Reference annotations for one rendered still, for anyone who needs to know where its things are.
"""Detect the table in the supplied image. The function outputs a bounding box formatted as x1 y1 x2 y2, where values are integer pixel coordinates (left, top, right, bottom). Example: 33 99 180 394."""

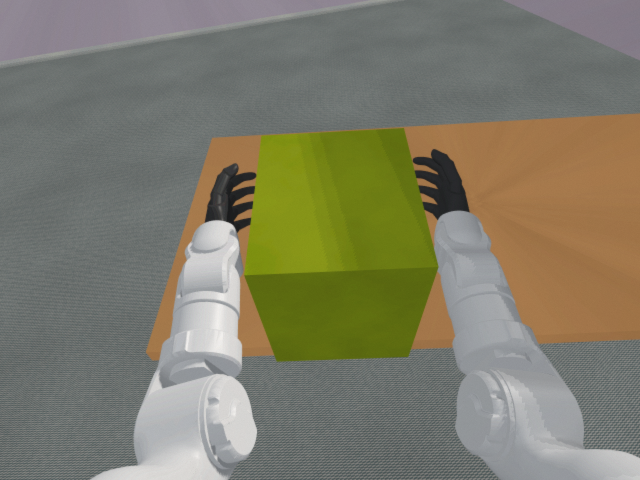
146 113 640 361

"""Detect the robot left forearm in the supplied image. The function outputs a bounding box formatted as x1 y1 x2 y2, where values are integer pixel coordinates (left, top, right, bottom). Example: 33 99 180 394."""
134 220 244 462

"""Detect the carton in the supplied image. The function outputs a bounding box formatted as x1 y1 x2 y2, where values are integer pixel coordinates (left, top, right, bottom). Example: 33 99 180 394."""
244 128 438 362

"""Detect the right robot upper arm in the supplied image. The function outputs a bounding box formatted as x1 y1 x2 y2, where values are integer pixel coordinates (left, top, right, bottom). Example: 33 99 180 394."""
455 366 640 480

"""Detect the left robot upper arm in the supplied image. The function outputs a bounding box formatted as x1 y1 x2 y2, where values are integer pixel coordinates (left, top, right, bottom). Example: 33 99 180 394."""
90 374 257 480

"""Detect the robot left hand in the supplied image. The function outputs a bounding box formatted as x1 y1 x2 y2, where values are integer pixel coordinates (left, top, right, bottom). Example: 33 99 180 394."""
205 163 256 233

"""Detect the robot right hand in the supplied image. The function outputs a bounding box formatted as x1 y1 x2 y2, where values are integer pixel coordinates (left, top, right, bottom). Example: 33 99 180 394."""
413 149 470 220

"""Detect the robot right forearm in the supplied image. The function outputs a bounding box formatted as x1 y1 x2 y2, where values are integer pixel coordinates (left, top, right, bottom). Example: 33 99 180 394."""
434 211 584 440

